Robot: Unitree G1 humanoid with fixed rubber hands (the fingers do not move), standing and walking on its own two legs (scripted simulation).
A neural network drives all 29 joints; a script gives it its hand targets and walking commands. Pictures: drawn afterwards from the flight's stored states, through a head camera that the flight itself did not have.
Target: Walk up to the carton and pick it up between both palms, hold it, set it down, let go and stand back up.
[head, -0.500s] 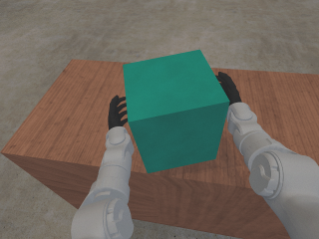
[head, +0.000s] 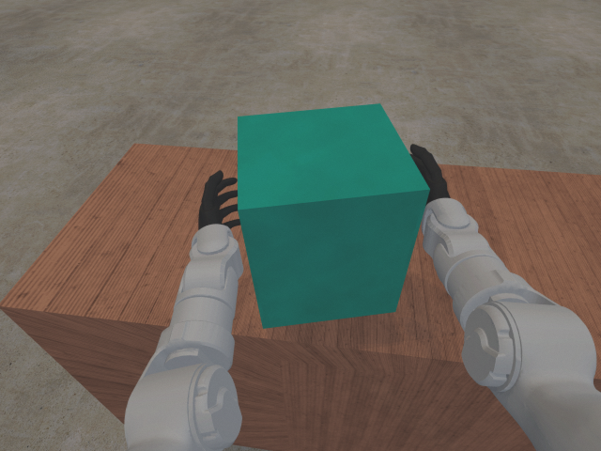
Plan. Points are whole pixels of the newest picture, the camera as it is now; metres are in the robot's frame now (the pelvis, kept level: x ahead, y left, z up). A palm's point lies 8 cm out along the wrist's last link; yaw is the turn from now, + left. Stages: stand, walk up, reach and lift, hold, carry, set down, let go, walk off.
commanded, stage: reach and lift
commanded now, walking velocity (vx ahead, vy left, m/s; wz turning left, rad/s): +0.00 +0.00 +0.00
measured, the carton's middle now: (320, 218) +0.45 +0.03 +0.10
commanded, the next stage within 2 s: none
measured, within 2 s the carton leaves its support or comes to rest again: neither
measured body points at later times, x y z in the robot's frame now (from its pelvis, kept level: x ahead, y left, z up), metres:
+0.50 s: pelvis +0.00 +0.02 +0.00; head -0.03 +0.04 +0.45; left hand +0.40 +0.18 +0.16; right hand +0.43 -0.12 +0.17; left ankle +0.03 +0.16 -0.75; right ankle +0.02 -0.11 -0.75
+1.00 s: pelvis +0.00 +0.03 +0.00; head -0.06 +0.05 +0.45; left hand +0.39 +0.19 +0.20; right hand +0.40 -0.11 +0.21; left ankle +0.03 +0.16 -0.75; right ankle +0.02 -0.11 -0.75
